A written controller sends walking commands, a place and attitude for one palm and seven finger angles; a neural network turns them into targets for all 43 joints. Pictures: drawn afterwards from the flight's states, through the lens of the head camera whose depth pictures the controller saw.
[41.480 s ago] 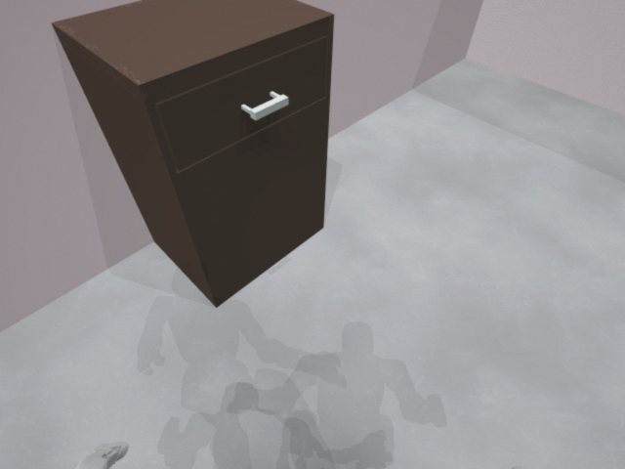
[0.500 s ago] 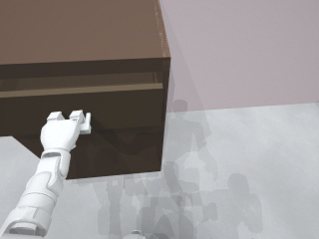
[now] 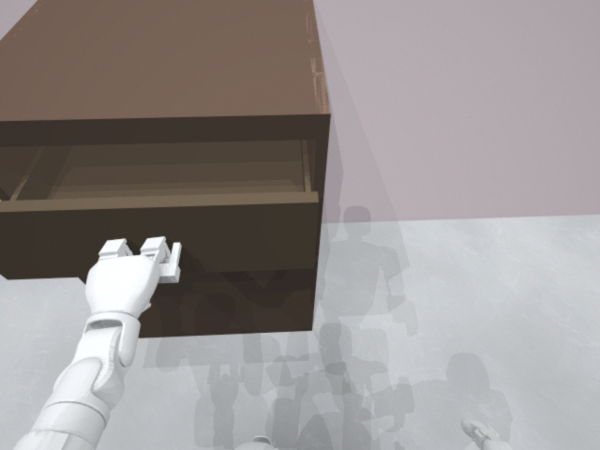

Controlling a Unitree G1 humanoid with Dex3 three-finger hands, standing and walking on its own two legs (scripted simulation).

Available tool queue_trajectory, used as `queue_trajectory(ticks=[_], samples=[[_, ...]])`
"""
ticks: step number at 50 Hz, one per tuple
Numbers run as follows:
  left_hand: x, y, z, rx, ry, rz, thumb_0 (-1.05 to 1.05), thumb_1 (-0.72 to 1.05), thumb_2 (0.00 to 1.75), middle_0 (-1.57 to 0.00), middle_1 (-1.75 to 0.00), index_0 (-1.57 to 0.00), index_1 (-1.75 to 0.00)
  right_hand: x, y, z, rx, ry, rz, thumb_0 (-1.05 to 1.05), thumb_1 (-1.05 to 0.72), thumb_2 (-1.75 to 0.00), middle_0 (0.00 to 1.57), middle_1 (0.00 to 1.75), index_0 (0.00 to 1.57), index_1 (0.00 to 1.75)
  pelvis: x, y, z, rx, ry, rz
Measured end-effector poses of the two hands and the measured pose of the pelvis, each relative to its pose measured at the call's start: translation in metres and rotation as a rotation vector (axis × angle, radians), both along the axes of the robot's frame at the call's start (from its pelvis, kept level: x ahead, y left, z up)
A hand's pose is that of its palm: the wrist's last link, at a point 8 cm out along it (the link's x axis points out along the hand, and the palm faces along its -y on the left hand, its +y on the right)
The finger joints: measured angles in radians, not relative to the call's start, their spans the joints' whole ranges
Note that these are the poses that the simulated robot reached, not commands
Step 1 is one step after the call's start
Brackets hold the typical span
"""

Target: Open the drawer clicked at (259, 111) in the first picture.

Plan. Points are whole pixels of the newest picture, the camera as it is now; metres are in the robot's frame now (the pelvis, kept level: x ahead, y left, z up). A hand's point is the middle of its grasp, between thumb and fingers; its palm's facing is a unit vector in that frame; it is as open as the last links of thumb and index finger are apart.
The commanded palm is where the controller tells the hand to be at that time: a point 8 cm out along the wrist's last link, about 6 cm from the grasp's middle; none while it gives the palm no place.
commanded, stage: pull the drawer open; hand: left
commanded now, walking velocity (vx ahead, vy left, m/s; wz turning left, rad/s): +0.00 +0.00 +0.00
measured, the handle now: (141, 262) +0.37 +0.26 +0.00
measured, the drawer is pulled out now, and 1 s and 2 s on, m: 0.13 0.25 0.30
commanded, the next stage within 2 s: open the thumb to release the handle in 1.84 s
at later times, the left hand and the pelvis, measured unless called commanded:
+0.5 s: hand (132, 339) +0.26 +0.25 -0.02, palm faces -0.02 -0.06 -1.00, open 5.5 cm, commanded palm +0.24 +0.25 +0.03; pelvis +0.00 -0.01 +0.00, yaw +0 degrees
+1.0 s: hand (121, 389) +0.20 +0.24 -0.02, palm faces -0.03 -0.08 -1.00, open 5.5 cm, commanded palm +0.18 +0.24 +0.03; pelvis +0.00 -0.01 -0.01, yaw +0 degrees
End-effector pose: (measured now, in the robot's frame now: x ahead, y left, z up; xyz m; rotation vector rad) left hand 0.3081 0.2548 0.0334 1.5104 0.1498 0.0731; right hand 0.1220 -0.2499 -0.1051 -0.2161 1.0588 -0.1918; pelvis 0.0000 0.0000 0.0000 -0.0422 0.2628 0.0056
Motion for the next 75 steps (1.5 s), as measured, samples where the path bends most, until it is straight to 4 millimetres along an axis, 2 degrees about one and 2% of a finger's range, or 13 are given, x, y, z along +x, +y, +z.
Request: queue_trajectory(ticks=[6, 12, 29, 36, 55, 65, 75], samples=[[-0.013, -0.001, 0.0, -0.001, -0.003, 0.001, 0.01, 0.75, 0.83, -0.33, -1.34, -0.41, -1.35, -0.005, -0.007, -0.001, 0.0, -0.002, -0.011, 0.01, -0.9, -0.9, 0.2, 0.3, 0.2, 0.3, -0.001, -0.003, 0.0, 0.003, -0.005, -0.005], [-0.03, -0.003, -0.001, -0.003, -0.014, 0.005, 0.01, 0.74, 0.84, -0.33, -1.34, -0.41, -1.35, -0.002, -0.01, -0.001, 0.0, -0.017, -0.005, 0.01, -0.9, -0.9, 0.2, 0.3, 0.2, 0.3, -0.001, -0.005, -0.001, 0.006, -0.009, -0.006], [-0.069, -0.008, -0.001, 0.0, -0.02, 0.031, 0.02, 0.73, 0.86, -0.34, -1.34, -0.41, -1.35, 0.043, 0.0, 0.007, 0.021, -0.126, 0.076, 0.01, -0.9, -0.9, 0.2, 0.3, 0.2, 0.3, -0.001, -0.011, -0.002, 0.013, -0.028, 0.005], [-0.082, -0.01, 0.0, -0.007, -0.012, 0.043, 0.04, 0.73, 0.84, -0.33, -1.33, -0.41, -1.35, 0.054, 0.004, 0.011, 0.035, -0.162, 0.092, 0.01, -0.9, -0.9, 0.2, 0.3, 0.2, 0.3, 0.001, -0.012, -0.002, 0.015, -0.033, 0.001], [-0.137, -0.015, 0.0, -0.01, -0.013, 0.051, 0.04, 0.73, 0.84, -0.33, -1.33, -0.41, -1.35, 0.068, 0.009, 0.007, 0.048, -0.179, 0.151, 0.01, -0.9, -0.9, 0.2, 0.3, 0.2, 0.3, 0.002, -0.013, -0.01, 0.018, -0.035, 0.004], [-0.157, -0.017, 0.001, -0.012, -0.007, 0.056, 0.04, 0.73, 0.83, -0.33, -1.33, -0.41, -1.35, 0.072, 0.015, 0.009, 0.067, -0.208, 0.176, 0.01, -0.9, -0.9, 0.2, 0.3, 0.2, 0.3, -0.003, -0.017, -0.013, 0.021, -0.041, 0.007], [-0.174, -0.019, 0.002, -0.019, 0.006, 0.056, 0.05, 0.73, 0.79, -0.33, -1.32, -0.41, -1.35, 0.071, 0.01, 0.01, 0.064, -0.222, 0.182, 0.01, -0.9, -0.9, 0.2, 0.3, 0.2, 0.3, -0.006, -0.021, -0.015, 0.022, -0.045, 0.005]])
